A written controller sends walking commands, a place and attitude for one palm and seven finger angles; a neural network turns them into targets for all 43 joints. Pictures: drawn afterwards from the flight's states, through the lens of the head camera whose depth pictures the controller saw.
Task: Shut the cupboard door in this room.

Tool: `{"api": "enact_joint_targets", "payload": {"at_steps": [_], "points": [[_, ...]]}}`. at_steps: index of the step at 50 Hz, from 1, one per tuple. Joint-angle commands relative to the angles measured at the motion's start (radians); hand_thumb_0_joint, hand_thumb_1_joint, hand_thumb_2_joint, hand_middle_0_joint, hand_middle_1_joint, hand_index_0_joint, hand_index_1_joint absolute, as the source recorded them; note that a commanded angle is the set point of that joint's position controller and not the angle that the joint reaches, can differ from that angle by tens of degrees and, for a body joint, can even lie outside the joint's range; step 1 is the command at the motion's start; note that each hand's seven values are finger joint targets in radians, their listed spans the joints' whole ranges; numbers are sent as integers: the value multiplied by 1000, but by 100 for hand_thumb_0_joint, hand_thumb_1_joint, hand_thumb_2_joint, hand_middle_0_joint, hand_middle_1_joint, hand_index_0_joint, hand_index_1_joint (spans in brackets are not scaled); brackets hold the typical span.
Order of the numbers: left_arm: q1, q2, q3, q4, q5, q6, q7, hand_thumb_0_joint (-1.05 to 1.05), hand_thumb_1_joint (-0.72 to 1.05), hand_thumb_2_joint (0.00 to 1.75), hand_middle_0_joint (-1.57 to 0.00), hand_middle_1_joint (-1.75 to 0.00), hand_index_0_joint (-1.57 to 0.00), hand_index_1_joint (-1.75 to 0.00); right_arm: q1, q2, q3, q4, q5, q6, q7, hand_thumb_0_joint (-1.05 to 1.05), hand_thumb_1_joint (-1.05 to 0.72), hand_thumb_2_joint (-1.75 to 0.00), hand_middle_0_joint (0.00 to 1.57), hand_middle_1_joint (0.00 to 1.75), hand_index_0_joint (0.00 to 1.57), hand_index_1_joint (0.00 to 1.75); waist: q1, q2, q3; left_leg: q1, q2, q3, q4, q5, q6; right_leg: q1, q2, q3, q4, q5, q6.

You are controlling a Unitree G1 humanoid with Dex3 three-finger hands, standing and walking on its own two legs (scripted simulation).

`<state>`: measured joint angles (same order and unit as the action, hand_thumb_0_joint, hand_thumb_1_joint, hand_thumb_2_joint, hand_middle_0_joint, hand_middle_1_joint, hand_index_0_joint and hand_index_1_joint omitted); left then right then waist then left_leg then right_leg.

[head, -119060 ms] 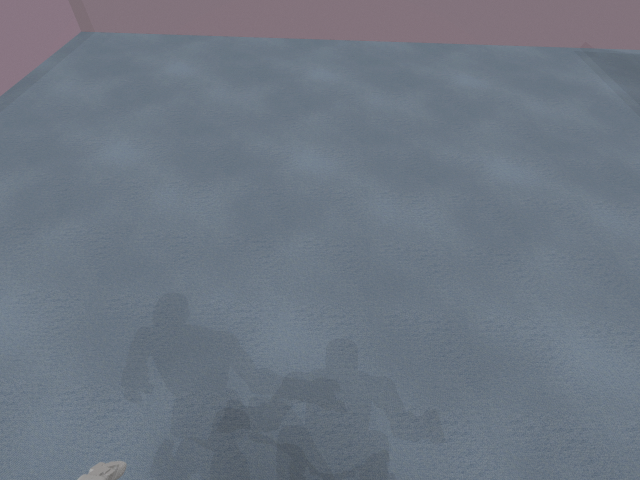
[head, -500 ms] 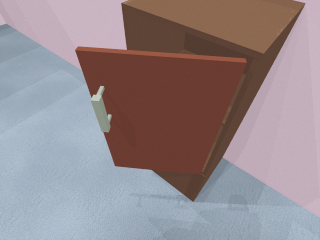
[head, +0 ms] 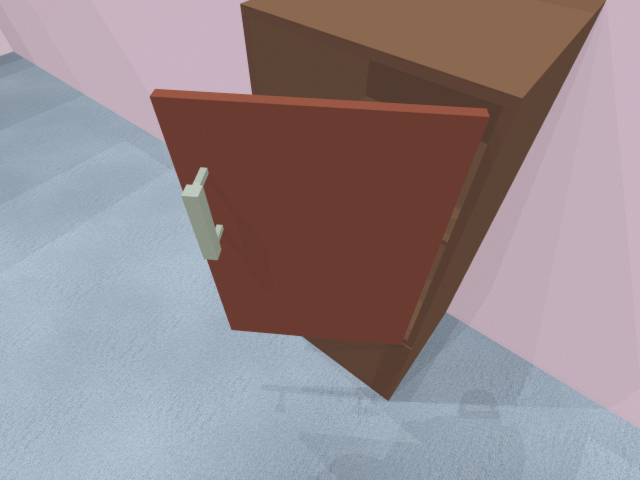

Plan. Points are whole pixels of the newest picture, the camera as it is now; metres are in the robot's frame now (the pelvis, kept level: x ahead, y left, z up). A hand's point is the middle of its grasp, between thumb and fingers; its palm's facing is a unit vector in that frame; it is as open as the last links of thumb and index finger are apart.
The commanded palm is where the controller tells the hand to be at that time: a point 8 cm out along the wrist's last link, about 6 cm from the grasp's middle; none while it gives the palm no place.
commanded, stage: come to a stop and stand still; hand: left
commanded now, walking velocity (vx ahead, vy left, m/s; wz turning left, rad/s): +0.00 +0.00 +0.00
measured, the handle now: (207, 214) +0.45 +0.20 +0.06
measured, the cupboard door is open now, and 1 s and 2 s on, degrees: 33 33 33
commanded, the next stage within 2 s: look again from close up in 0.62 s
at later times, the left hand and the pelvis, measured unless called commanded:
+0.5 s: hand out of the picture -0.02 +0.22 -0.17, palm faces -0.01 -0.97 -0.23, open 7.4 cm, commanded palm none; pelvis -0.04 +0.04 +0.00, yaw -1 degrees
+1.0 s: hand out of the picture -0.05 +0.20 -0.17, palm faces +0.00 -0.98 -0.19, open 7.4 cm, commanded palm none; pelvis -0.05 +0.04 +0.00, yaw -1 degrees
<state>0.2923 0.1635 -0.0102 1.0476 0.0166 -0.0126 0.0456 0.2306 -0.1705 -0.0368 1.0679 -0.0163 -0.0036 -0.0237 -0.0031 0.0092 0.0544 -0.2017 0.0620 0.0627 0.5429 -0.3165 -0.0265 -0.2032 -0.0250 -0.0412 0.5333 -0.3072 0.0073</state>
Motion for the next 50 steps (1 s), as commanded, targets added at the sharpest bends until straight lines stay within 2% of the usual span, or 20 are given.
{"api": "enact_joint_targets", "payload": {"at_steps": [1,5,7,11,15,17,18,20,24,31,32,45,50], "points": [[24,133,26,-62,2,-7,1,0,90,90,-20,-30,-20,-30,30,-97,-16,-66,-1,-6,-1,0,-90,-90,20,30,20,30,-15,-59,1,-7,20,-38,-46,187,37,-58,-87,93,-97,246,-39],[22,136,27,-69,2,-3,-2,0,90,90,-20,-30,-20,-30,13,-121,-14,-70,-3,-14,2,0,-90,-90,20,30,20,30,-5,3,0,-13,36,-60,-87,195,50,-60,-67,79,-81,176,-28],[22,133,24,-69,2,0,-3,0,90,90,-20,-30,-20,-30,1,-120,-12,-73,-3,-15,4,0,-90,-90,20,30,20,30,3,-5,3,-20,40,-66,-111,178,55,-51,-64,73,-89,151,-22],[13,141,29,-78,3,2,-4,0,90,90,-20,-30,-20,-30,-9,-135,-15,-78,-3,-16,7,0,-90,-90,20,30,20,30,2,0,9,-35,42,-80,-139,127,58,-64,-62,69,-85,121,-15],[16,143,26,-80,4,5,-5,0,90,90,-20,-30,-20,-30,-14,-137,-13,-78,-2,-13,13,0,-90,-90,20,30,20,30,3,-5,20,-60,41,-89,-177,32,58,-65,-67,67,-103,75,-10],[20,141,26,-80,5,2,-5,0,90,90,-20,-30,-20,-30,-10,-138,-12,-72,-2,-15,13,0,-90,-90,20,30,20,30,5,-12,5,-48,43,-93,-186,40,61,-54,-67,64,-106,89,-10],[19,141,26,-79,4,3,-5,0,90,90,-20,-30,-20,-30,-10,-140,-13,-70,-2,-15,15,0,-90,-90,20,30,20,30,5,4,4,-51,43,-93,-190,27,60,-56,-69,63,-105,84,-8],[26,139,25,-74,4,3,-5,0,90,90,-20,-30,-20,-30,-7,-139,-11,-64,-1,-14,16,0,-90,-90,20,30,20,30,5,-7,13,-58,44,-96,-201,7,60,-62,-72,66,-109,81,-8],[38,136,22,-62,4,3,-5,0,90,90,-20,-30,-20,-30,0,-135,-11,-49,1,-13,18,0,-90,-90,20,30,20,30,6,10,12,-63,44,-100,-218,-28,59,-61,-74,64,-116,68,-4],[59,118,20,-35,4,0,-3,0,90,90,-20,-30,-20,-30,25,-119,-9,-21,4,-12,17,0,-90,-90,20,30,20,30,1,-7,7,-46,42,-92,-218,-17,57,-71,-79,73,-126,75,-6],[60,122,19,-33,5,0,-3,0,90,90,-20,-30,-20,-30,30,-116,-9,-18,6,-11,17,0,-90,-90,20,30,20,30,3,-24,14,-50,43,-91,-217,-23,57,-68,-80,70,-134,67,-4],[81,93,24,-11,5,-1,-1,0,90,90,-20,-30,-20,-30,54,-86,-11,8,6,-6,16,0,-90,-90,20,30,20,30,0,-5,21,-57,40,-84,-211,-46,53,-98,-79,84,-140,38,-7],[80,85,26,-12,5,-3,0,0,90,90,-20,-30,-20,-30,63,-77,-11,13,7,-9,15,0,-90,-90,20,30,20,30,-1,-18,8,-39,38,-79,-200,3,53,-95,-82,88,-135,72,-9]]}}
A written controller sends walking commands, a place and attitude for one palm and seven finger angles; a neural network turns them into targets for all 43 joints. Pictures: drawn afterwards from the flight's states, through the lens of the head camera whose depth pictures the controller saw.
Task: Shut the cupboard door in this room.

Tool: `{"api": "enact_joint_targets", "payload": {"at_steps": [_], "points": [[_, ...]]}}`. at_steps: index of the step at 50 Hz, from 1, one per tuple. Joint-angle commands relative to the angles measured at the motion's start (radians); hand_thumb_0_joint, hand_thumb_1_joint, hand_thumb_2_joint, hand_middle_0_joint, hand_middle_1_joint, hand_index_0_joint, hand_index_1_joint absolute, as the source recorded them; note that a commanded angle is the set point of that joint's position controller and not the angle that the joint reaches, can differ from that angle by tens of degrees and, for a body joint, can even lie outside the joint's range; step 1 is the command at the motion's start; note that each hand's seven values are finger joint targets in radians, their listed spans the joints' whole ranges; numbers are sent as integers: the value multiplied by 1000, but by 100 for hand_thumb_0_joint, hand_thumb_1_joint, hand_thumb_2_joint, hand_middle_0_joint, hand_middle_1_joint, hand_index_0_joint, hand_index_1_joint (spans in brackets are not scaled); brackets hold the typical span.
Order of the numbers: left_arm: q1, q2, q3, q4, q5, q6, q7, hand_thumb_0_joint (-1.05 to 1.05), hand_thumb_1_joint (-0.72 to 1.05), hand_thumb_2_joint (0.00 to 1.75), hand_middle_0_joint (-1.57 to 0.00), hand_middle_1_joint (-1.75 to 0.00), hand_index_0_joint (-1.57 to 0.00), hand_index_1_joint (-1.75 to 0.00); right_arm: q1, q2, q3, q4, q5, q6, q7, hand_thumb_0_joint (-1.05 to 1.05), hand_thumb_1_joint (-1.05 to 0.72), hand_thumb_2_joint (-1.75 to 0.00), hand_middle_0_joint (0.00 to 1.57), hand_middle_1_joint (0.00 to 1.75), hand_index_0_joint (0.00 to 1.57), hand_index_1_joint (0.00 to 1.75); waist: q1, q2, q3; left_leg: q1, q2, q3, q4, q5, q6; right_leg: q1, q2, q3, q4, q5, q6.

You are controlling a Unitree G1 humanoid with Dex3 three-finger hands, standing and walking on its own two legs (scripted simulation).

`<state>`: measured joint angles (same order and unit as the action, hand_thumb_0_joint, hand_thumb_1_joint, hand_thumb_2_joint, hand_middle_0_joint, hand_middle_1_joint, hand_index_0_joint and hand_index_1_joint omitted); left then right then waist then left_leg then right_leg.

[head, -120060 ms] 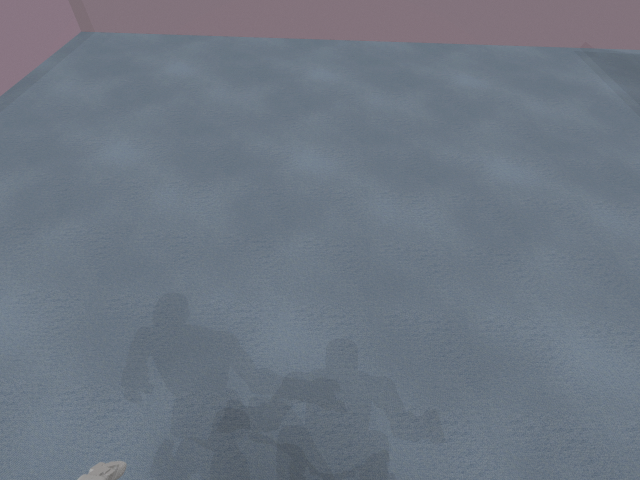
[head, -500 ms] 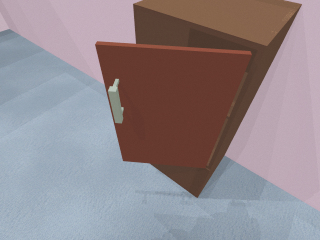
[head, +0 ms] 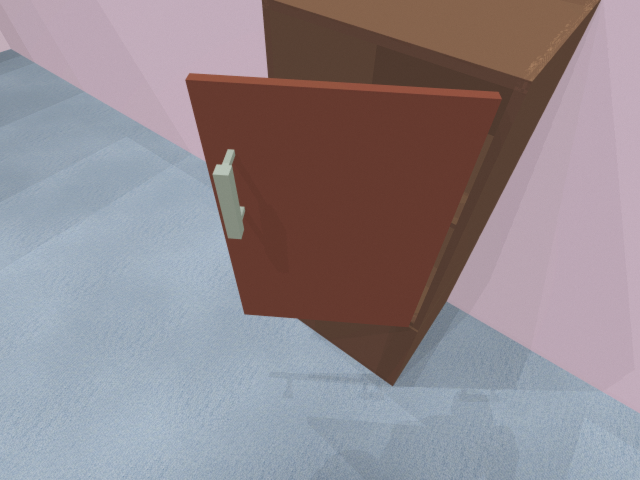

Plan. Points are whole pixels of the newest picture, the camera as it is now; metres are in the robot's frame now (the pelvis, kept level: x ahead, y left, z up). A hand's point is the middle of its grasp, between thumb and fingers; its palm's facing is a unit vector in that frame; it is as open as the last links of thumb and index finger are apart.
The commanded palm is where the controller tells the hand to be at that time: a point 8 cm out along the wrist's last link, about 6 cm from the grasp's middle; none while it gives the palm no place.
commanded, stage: look again from close up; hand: left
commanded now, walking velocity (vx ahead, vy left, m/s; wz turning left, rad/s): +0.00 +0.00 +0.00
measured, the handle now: (232, 195) +0.50 +0.17 +0.06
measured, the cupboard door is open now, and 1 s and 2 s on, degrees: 33 33 33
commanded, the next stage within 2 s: shuffle to correct the standing spot in 0.18 s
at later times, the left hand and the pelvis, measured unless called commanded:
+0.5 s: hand out of the picture +0.01 +0.16 -0.18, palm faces +0.01 -0.98 -0.20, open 7.4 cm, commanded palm none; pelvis +0.02 -0.01 +0.00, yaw +0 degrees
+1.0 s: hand out of the picture +0.03 +0.16 -0.17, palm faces +0.04 -0.98 -0.20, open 7.4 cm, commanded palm none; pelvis +0.02 -0.02 +0.00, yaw +1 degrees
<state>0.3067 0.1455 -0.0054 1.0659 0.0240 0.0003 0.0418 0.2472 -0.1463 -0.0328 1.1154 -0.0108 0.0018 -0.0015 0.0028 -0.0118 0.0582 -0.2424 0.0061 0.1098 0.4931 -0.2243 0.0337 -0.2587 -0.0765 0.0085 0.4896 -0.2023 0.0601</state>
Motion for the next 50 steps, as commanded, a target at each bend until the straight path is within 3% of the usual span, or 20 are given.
{"api": "enact_joint_targets", "payload": {"at_steps": [1,10,14,15,19,20,21,22,23,24,25,26,27,29,30,42,50], "points": [[66,100,22,-29,-2,-17,4,0,90,90,-20,-30,-20,-30,46,-100,-15,-33,1,-15,-8,0,-90,-90,20,30,20,30,-6,10,-3,8,97,-122,-148,-77,-7,-35,-31,36,-90,-20,-62],[52,98,24,-27,-2,-15,4,0,90,90,-20,-30,-20,-30,47,-92,-12,-24,1,-11,-8,0,-90,-90,20,30,20,30,-6,4,36,-8,95,-121,-163,-107,-12,-47,-31,41,-108,-59,-61],[56,99,25,-24,-2,-18,3,0,90,90,-20,-30,-20,-30,51,-91,-11,-23,2,-15,-8,0,-90,-90,20,30,20,30,-4,4,1,16,94,-114,-150,-55,-11,-22,-34,39,-104,-10,-62],[59,93,23,-17,-4,-20,2,0,90,90,-20,-30,-20,-30,58,-89,-8,-15,0,-15,-9,0,-90,-90,20,30,20,30,-8,-7,-16,30,96,-118,-157,-85,-12,-16,-30,36,-113,-45,-60],[65,87,30,-17,4,-10,-7,0,90,90,-20,-30,-20,-30,66,-104,-17,-11,-8,-5,-9,0,-90,-90,20,30,20,30,-8,27,52,-25,119,-152,-213,-339,-3,-59,-1,9,-95,-237,-62],[70,81,29,-15,5,-10,-7,0,90,90,-20,-30,-20,-30,63,-104,-17,-14,-8,-5,-9,0,-90,-90,20,30,20,30,-4,38,69,-43,120,-160,-220,-332,1,-60,0,10,-90,-213,-64],[114,123,16,34,13,-22,27,0,90,90,-20,-30,-20,-30,-14,-176,-10,-78,-7,-15,-10,0,-90,-90,20,30,20,30,25,-18,37,-82,123,-58,-11,-80,-29,-5,-13,-12,-50,-15,-67],[112,139,16,28,6,-43,21,0,90,90,-20,-30,-20,-30,-33,-113,11,-109,-6,-28,-4,0,-90,-90,20,30,20,30,24,-67,-1,-80,71,-68,29,-33,-40,17,-78,63,-88,177,-84],[76,144,11,3,2,-52,16,0,90,90,-20,-30,-20,-30,64,-62,18,-105,-7,-40,-4,0,-90,-90,20,30,20,30,-24,-66,-124,19,58,-79,1,-44,-40,39,-98,84,-50,129,-103],[42,133,12,-7,-2,-52,12,0,90,90,-20,-30,-20,-30,83,-80,16,-89,-8,-46,-6,0,-90,-90,20,30,20,30,-27,-7,-136,57,73,-104,-16,81,-34,25,-64,55,-18,136,-99],[40,129,10,-11,-4,-47,9,0,90,90,-20,-30,-20,-30,82,-94,14,-87,-3,-48,-9,0,-90,-90,20,30,20,30,-20,81,-109,53,95,-117,-29,145,-26,18,-39,33,-6,94,-90],[47,123,10,-10,-5,-41,8,0,90,90,-20,-30,-20,-30,78,-103,13,-91,-2,-47,-13,0,-90,-90,20,30,20,30,-15,113,-80,27,110,-126,-45,151,-19,20,-25,16,-8,48,-85],[47,120,8,-7,-1,-37,8,0,90,90,-20,-30,-20,-30,67,-98,16,-94,-4,-44,-16,0,-90,-90,20,30,20,30,-7,87,-21,-15,111,-128,-42,176,-16,16,-22,12,-20,68,-84],[51,109,6,-4,-5,-33,5,0,90,90,-20,-30,-20,-30,75,-106,17,-102,-3,-40,-18,0,-90,-90,20,30,20,30,-11,10,8,-31,102,-128,-65,95,-18,12,-22,21,-35,46,-82],[47,109,5,-7,-6,-30,4,0,90,90,-20,-30,-20,-30,74,-109,16,-104,-2,-37,-17,0,-90,-90,20,30,20,30,-13,3,23,-34,98,-130,-80,53,-18,4,-22,22,-44,24,-81],[37,130,11,-36,-7,-29,0,0,90,90,-20,-30,-20,-30,54,-126,16,-96,-1,-39,-15,0,-90,-90,20,30,20,30,-4,-5,-4,14,92,-116,-128,71,-17,50,-32,27,-89,74,-77],[36,134,11,-36,-9,-26,-1,0,90,90,-20,-30,-20,-30,45,-122,15,-77,0,-28,-12,0,-90,-90,20,30,20,30,-3,-1,24,6,86,-113,-149,-7,-25,31,-35,38,-131,-4,-75]]}}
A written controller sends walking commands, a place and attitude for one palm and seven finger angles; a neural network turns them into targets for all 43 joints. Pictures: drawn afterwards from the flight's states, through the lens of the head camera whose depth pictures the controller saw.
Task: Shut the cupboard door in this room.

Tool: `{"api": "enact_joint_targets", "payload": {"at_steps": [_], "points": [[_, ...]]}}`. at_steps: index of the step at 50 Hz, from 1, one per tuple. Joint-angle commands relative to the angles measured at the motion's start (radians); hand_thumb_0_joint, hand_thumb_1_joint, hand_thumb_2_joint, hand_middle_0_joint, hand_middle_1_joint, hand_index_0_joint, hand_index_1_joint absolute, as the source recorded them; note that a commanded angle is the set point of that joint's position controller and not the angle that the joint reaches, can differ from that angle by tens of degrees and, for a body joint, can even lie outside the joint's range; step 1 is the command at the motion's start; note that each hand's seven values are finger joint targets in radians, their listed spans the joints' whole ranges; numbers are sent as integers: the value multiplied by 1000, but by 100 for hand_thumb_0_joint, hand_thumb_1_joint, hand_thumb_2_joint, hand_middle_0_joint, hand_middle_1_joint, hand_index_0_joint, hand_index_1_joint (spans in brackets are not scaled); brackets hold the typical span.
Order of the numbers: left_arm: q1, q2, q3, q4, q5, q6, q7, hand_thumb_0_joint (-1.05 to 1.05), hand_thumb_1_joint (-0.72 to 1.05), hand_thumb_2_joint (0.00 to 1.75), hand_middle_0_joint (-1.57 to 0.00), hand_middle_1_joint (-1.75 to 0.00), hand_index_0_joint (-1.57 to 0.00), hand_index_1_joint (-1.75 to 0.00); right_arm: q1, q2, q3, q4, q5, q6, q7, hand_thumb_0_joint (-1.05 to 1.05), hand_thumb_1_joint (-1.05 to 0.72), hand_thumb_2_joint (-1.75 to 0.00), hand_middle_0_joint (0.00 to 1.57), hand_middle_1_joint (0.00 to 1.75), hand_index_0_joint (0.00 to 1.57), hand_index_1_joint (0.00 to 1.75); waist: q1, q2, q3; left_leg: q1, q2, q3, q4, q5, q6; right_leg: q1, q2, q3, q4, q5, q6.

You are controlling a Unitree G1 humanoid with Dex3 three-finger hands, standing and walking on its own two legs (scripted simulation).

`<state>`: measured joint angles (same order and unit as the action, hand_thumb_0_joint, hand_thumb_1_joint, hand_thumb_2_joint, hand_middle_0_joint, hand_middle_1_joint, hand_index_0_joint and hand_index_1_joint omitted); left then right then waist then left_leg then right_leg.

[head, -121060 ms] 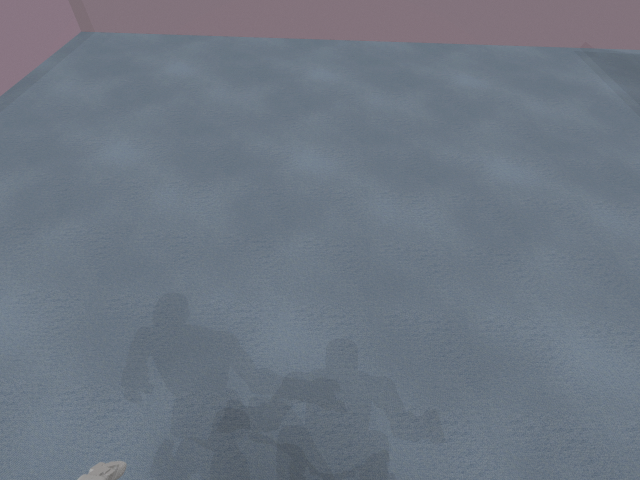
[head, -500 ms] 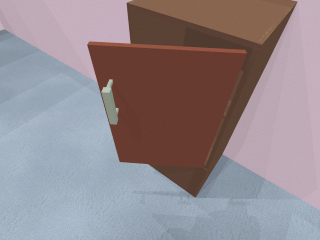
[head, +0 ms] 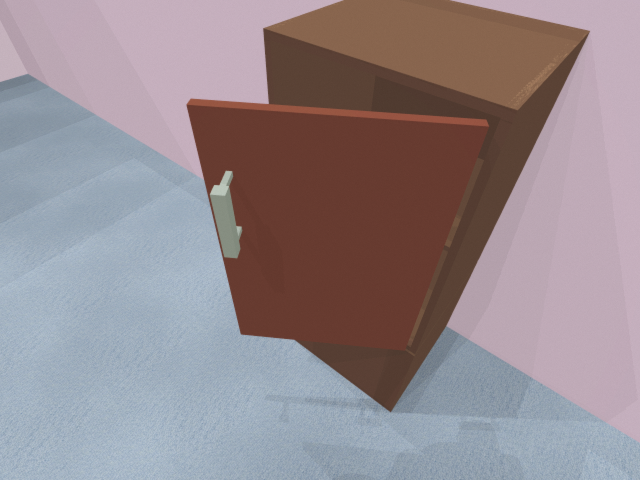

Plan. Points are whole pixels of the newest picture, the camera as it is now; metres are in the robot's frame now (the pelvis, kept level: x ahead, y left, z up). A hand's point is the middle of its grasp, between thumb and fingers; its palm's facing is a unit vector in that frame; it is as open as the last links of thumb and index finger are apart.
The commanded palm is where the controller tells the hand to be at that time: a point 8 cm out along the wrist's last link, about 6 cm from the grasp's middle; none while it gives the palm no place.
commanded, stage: come to a stop and stand still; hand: left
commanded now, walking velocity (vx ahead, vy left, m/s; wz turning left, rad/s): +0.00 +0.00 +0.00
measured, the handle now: (229, 215) +0.48 +0.18 +0.06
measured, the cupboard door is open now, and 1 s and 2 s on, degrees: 33 33 33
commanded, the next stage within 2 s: look again from close up in 0.30 s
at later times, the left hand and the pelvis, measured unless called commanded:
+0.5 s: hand out of the picture -0.03 +0.16 -0.18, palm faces +0.04 -0.99 -0.16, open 7.4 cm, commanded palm none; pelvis -0.01 +0.00 +0.00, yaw +0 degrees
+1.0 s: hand out of the picture -0.03 +0.16 -0.18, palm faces +0.04 -0.99 -0.16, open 7.4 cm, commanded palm none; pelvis -0.01 +0.00 +0.00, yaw +0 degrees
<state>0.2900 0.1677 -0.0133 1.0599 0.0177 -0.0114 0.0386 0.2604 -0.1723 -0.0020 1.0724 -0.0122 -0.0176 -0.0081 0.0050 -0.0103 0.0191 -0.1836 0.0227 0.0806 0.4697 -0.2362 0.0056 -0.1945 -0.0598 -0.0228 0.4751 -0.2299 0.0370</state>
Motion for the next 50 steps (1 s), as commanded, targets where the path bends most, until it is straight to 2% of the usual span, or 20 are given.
{"api": "enact_joint_targets", "payload": {"at_steps": [1,9,25,27,31,32,39,50], "points": [[54,109,18,-29,-3,-14,2,0,90,90,-20,-30,-20,-30,36,-97,-15,-30,1,-8,-5,0,-90,-90,20,30,20,30,-6,-6,60,-51,70,-84,-129,2,3,-35,-53,68,-118,19,-52],[74,95,18,-16,-4,-16,3,0,90,90,-20,-30,-20,-30,53,-80,-16,-4,4,-7,-6,0,-90,-90,20,30,20,30,-4,-9,51,-48,71,-85,-134,-4,2,-25,-50,69,-131,14,-52],[114,57,18,6,-1,-13,5,0,90,90,-20,-30,-20,-30,86,-46,-19,26,5,-3,-9,0,-90,-90,20,30,20,30,-1,17,84,-77,73,-95,-162,-75,3,-44,-43,62,-134,-20,-51],[120,51,18,8,0,-12,5,0,90,90,-20,-30,-20,-30,92,-41,-20,25,6,-2,-10,0,-90,-90,20,30,20,30,0,1,94,-80,75,-98,-169,-90,6,-48,-39,58,-135,-27,-50],[127,45,19,9,-1,-12,5,0,90,90,-20,-30,-20,-30,93,-40,-21,24,5,-3,-10,0,-90,-90,20,30,20,30,1,17,87,-79,74,-99,-168,-95,7,-54,-42,58,-130,-23,-50],[127,45,19,8,1,-13,5,0,90,90,-20,-30,-20,-30,97,-36,-21,25,6,-4,-10,0,-90,-90,20,30,20,30,1,3,81,-78,76,-98,-168,-85,8,-42,-39,56,-131,-11,-50],[126,40,21,8,-1,-15,6,0,90,90,-20,-30,-20,-30,103,-30,-20,28,5,-6,-11,0,-90,-90,20,30,20,30,0,4,73,-67,71,-93,-155,-46,7,-44,-44,58,-128,1,-51],[124,35,24,8,0,-13,5,0,90,90,-20,-30,-20,-30,103,-28,-20,28,4,-4,-12,0,-90,-90,20,30,20,30,1,7,92,-76,72,-96,-167,-67,6,-52,-42,57,-128,-6,-51]]}}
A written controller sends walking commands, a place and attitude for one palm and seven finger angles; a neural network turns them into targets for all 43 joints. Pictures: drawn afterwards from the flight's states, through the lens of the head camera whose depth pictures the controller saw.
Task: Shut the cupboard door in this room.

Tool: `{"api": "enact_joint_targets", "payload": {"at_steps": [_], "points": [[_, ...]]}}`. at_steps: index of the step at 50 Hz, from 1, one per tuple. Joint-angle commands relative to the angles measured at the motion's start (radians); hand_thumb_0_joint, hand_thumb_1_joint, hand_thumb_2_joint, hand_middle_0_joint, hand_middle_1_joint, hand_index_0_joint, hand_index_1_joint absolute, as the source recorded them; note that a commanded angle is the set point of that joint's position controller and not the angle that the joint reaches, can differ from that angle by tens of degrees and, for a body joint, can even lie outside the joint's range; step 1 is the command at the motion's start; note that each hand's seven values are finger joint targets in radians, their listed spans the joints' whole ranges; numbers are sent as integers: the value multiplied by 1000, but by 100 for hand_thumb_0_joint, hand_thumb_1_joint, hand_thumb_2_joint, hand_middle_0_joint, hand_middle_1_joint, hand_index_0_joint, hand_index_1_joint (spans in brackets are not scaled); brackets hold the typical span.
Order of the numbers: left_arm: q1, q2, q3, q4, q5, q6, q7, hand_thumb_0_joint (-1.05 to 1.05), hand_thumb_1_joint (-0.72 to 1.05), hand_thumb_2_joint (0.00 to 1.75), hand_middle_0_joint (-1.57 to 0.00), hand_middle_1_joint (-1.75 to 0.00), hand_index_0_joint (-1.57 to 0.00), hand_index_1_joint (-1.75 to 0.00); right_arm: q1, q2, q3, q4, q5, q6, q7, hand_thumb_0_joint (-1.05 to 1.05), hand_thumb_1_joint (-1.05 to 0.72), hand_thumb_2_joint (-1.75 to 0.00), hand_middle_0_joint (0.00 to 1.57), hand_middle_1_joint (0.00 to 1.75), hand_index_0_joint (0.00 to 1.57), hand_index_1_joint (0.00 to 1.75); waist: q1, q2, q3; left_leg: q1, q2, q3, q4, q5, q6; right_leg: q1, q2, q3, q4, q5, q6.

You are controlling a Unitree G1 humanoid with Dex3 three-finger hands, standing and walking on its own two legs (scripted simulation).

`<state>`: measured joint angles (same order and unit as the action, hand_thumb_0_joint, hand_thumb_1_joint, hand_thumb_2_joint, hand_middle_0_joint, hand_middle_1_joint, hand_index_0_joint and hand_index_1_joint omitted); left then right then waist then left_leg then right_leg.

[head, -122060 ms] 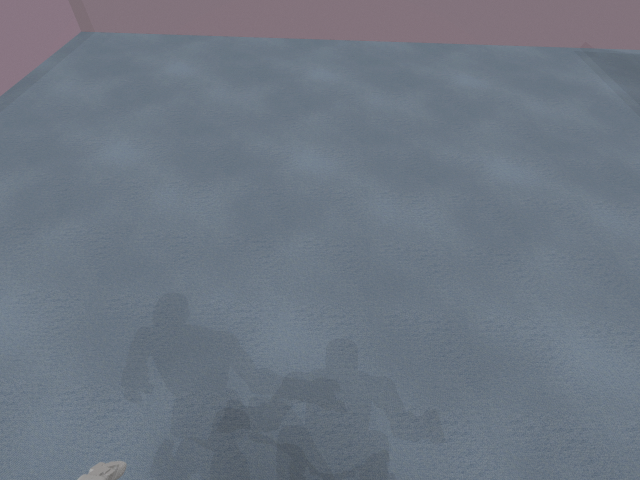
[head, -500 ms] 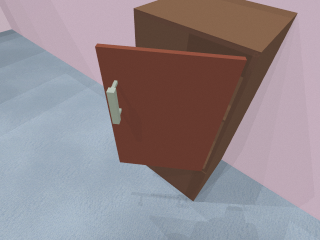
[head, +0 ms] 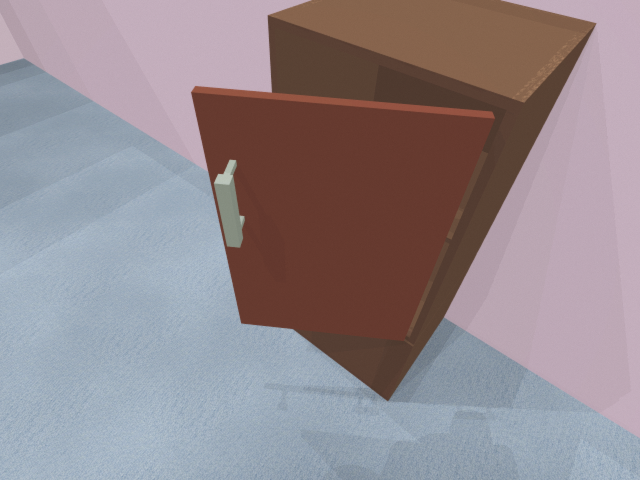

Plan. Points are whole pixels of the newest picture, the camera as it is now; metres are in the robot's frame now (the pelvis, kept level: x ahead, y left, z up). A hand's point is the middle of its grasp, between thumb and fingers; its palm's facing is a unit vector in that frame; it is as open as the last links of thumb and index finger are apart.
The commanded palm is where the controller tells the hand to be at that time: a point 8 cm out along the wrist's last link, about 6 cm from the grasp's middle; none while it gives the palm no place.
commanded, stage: come to a stop and stand still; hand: left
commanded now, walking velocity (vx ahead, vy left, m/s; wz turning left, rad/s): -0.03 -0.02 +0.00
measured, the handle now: (233, 204) +0.49 +0.18 +0.06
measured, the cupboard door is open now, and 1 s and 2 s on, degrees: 33 33 33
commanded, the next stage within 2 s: look again from close up in 0.90 s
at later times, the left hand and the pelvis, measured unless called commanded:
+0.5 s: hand out of the picture -0.01 +0.19 -0.18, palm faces +0.04 -0.97 -0.23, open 7.4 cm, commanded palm none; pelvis -0.01 +0.00 -0.01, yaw +1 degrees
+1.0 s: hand out of the picture -0.02 +0.16 -0.18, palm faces +0.05 -0.99 -0.16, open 7.4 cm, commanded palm none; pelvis -0.01 +0.00 +0.00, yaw +1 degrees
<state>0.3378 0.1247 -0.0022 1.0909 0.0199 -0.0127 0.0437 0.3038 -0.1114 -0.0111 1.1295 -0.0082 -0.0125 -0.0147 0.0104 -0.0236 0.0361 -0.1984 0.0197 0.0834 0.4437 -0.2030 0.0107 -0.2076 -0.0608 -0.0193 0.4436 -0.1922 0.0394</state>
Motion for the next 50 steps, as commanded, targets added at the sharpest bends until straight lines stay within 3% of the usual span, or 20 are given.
{"api": "enact_joint_targets", "payload": {"at_steps": [1,2,3,4,5,7,10,12,18,22,31,37,50], "points": [[98,138,7,13,14,-18,30,0,90,90,-20,-30,-20,-30,-55,-161,-13,-104,2,-17,2,0,-90,-90,20,30,20,30,25,56,99,-109,95,-46,59,4,-26,-64,-80,62,-73,108,-53],[76,165,9,-4,9,-33,23,0,90,90,-20,-30,-20,-30,-33,-118,-2,-128,0,-23,0,0,-90,-90,20,30,20,30,-17,24,25,-67,52,-64,44,88,-28,-27,-113,78,-32,448,-73],[61,152,8,-26,1,-34,21,0,90,90,-20,-30,-20,-30,60,-100,-7,-119,0,-32,-2,0,-90,-90,20,30,20,30,-35,0,-105,-18,71,-73,20,14,-18,38,-102,67,13,239,-77],[44,137,5,-34,-1,-30,16,0,90,90,-20,-30,-20,-30,52,-121,-10,-109,-1,-32,-2,0,-90,-90,20,30,20,30,-25,19,-130,-10,76,-92,21,63,-8,35,-77,56,22,132,-70],[32,134,5,-44,-1,-24,12,0,90,90,-20,-30,-20,-30,47,-129,-14,-115,0,-29,-3,0,-90,-90,20,30,20,30,-27,39,-101,-27,87,-105,1,58,-1,9,-60,46,15,26,-65],[18,131,5,-55,3,-9,8,0,90,90,-20,-30,-20,-30,16,-134,-14,-132,-5,-19,-3,0,-90,-90,20,30,20,30,-15,86,36,-129,92,-132,-55,-74,8,-44,-39,32,-3,-89,-62],[32,129,7,-68,6,0,1,0,90,90,-20,-30,-20,-30,6,-156,-21,-154,-8,-8,2,0,-90,-90,20,30,20,30,-12,38,88,-186,79,-154,-110,-256,10,-76,-26,36,-3,-170,-60],[36,135,10,-78,9,1,0,0,90,90,-20,-30,-20,-30,5,-162,-25,-160,-10,-5,3,0,-90,-90,20,30,20,30,-10,33,100,-198,80,-154,-129,-288,14,-82,-23,31,-8,-181,-58],[43,147,14,-105,6,-1,-3,0,90,90,-20,-30,-20,-30,7,-172,-26,-167,-10,-2,6,0,-90,-90,20,30,20,30,-12,29,72,-169,68,-146,-121,-276,15,-97,-28,55,-37,-197,-58],[36,156,13,-111,2,-7,-6,0,90,90,-20,-30,-20,-30,20,-159,-20,-154,-8,-5,7,0,-90,-90,20,30,20,30,-19,-24,51,-110,60,-120,-92,-183,10,-115,-44,73,-75,-197,-62],[45,150,9,-86,-3,-11,-7,0,90,90,-20,-30,-20,-30,22,-149,-10,-111,-3,-8,6,0,-90,-90,20,30,20,30,-14,10,42,-90,58,-103,-91,-130,-1,-89,-53,75,-94,-154,-60],[47,137,9,-66,-4,-15,-5,0,90,90,-20,-30,-20,-30,31,-132,-6,-79,1,-14,2,0,-90,-90,20,30,20,30,-9,18,25,-75,68,-101,-95,-56,-2,-37,-49,61,-85,-60,-59],[58,106,12,-43,-3,-10,-3,0,90,90,-20,-30,-20,-30,39,-109,-12,-46,0,-8,-2,0,-90,-90,20,30,20,30,-8,20,51,-88,66,-106,-113,-107,-5,-43,-48,50,-95,-89,-55]]}}
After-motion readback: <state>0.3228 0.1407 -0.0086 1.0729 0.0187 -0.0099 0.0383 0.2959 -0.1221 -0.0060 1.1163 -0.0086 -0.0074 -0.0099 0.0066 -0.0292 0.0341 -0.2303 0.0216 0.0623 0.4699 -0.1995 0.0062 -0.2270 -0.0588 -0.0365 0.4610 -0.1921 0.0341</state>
